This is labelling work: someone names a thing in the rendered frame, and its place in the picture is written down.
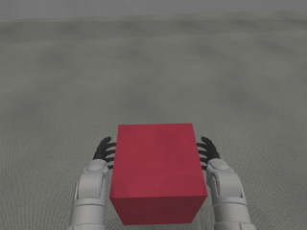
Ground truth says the carton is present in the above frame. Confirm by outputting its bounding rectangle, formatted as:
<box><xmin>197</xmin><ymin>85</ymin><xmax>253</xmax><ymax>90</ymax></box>
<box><xmin>109</xmin><ymin>123</ymin><xmax>208</xmax><ymax>225</ymax></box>

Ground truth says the left robot hand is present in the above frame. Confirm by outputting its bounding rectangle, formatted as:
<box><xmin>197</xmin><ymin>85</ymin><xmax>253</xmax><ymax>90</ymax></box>
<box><xmin>93</xmin><ymin>136</ymin><xmax>116</xmax><ymax>170</ymax></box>

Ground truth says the left robot forearm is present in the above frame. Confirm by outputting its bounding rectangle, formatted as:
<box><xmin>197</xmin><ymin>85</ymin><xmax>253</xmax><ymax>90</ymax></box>
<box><xmin>64</xmin><ymin>159</ymin><xmax>109</xmax><ymax>230</ymax></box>

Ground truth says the right robot hand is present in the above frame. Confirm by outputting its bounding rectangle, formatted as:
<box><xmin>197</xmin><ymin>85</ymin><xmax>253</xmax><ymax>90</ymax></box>
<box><xmin>197</xmin><ymin>136</ymin><xmax>221</xmax><ymax>171</ymax></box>

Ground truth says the right robot forearm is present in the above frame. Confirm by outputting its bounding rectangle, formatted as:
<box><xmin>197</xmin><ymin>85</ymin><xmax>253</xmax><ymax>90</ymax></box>
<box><xmin>206</xmin><ymin>158</ymin><xmax>256</xmax><ymax>230</ymax></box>

